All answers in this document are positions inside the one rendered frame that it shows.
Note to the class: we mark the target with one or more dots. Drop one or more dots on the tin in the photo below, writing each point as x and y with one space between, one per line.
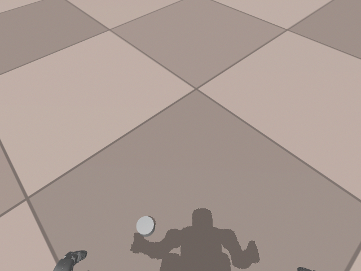
145 226

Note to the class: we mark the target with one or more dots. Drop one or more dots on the left robot hand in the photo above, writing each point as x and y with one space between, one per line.
69 260

